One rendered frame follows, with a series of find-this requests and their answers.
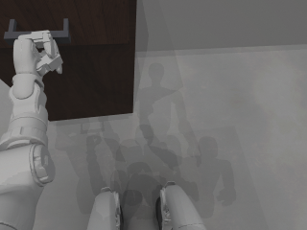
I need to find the right robot shin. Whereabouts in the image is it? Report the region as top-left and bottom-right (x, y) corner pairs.
(160, 181), (176, 230)

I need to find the left robot upper arm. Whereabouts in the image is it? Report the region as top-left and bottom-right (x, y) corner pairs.
(0, 144), (56, 230)

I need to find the cabinet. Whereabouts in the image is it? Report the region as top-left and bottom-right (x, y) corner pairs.
(0, 0), (137, 122)

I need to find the robot left hand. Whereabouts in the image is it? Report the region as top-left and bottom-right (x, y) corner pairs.
(13, 30), (63, 80)

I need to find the right robot thigh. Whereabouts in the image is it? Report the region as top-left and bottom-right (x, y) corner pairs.
(159, 185), (207, 230)

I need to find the drawer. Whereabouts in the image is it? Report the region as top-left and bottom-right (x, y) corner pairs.
(0, 0), (129, 48)

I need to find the handle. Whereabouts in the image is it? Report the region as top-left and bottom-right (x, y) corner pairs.
(4, 18), (71, 46)

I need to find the robot left forearm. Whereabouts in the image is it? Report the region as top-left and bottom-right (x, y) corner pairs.
(0, 73), (48, 151)

